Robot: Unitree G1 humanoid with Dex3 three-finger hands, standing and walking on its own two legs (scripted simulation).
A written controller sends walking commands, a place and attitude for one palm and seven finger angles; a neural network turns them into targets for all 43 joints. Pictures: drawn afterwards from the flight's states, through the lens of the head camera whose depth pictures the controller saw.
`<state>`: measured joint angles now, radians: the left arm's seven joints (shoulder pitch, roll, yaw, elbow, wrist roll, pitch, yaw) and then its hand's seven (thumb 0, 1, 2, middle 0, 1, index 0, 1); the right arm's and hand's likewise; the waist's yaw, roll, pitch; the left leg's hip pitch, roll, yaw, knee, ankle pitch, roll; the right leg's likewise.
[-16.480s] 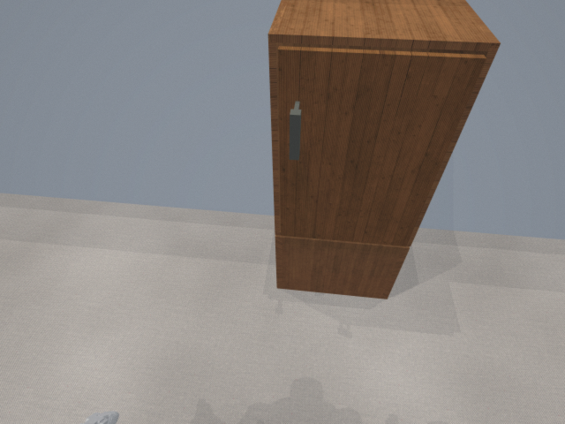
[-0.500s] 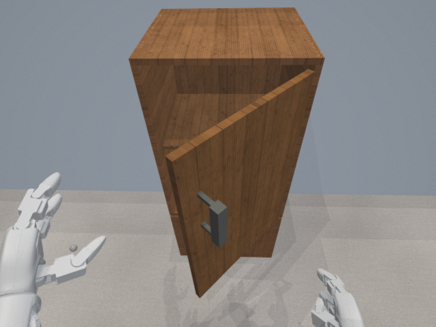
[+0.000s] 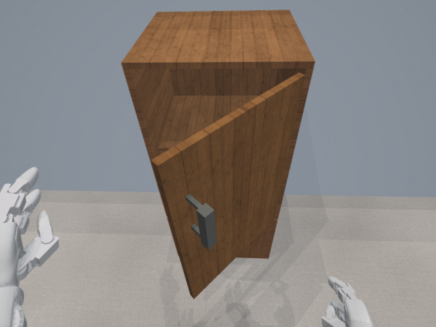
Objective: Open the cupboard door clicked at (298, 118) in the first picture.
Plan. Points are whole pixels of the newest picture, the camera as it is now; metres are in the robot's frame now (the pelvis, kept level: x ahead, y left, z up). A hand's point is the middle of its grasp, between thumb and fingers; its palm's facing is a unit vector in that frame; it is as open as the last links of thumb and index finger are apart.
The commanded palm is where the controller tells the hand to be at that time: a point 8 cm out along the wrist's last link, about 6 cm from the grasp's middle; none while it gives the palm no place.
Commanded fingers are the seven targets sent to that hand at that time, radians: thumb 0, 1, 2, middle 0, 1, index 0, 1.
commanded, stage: draw the hand back to the body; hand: left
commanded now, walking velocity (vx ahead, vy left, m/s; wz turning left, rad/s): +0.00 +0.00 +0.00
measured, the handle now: (200, 221) +0.31 +0.08 +0.03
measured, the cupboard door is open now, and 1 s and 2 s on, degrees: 47 47 47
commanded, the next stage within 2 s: step back with the hand held close in 0.08 s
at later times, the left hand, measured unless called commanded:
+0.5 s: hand (58, 241) +0.19 +0.25 +0.14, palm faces +0.32 -0.80 -0.51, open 7.4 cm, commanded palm +0.13 +0.30 +0.18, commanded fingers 0.00 0.90 0.90 -0.20 -0.30 -0.20 -0.30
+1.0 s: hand out of the picture +0.06 +0.31 +0.16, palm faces +0.45 -0.74 -0.49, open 7.4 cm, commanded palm +0.00 +0.34 +0.18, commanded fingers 0.00 0.90 0.90 -0.20 -0.30 -0.20 -0.30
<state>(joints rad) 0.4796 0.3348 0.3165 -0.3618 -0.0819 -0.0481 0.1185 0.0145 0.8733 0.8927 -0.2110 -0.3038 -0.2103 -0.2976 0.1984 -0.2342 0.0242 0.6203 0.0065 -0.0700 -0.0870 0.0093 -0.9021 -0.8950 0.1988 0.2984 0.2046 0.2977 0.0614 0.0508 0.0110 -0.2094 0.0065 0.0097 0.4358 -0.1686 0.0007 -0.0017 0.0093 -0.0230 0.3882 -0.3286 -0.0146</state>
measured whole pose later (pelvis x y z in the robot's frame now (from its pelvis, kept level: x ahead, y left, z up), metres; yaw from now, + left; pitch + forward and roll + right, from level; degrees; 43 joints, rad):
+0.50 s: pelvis -0.01 +0.00 +0.00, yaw +0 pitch +0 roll -1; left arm 0.57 0.41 0.37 -0.49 -0.07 -0.10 0.10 0.01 0.89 0.90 -0.21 -0.30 -0.21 -0.30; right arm 0.14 -0.25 -0.01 0.54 0.02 0.05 -0.08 0.01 -0.90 -0.89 0.20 0.30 0.20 0.30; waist 0.01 0.06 0.06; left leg -0.31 0.03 0.01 0.48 -0.16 0.00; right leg -0.11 0.03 -0.02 0.43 -0.32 -0.01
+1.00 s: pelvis -0.12 +0.03 -0.01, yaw +4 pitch -2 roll -4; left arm 0.60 0.44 0.44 -0.59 -0.07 -0.18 0.16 0.02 0.89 0.90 -0.22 -0.30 -0.22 -0.30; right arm 0.20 -0.22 0.00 0.57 0.00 -0.03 -0.07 0.01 -0.90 -0.89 0.20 0.30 0.21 0.30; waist 0.01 0.05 0.08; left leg -0.50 -0.01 -0.03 0.59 -0.22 0.00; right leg -0.27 0.03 -0.03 0.52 -0.21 0.01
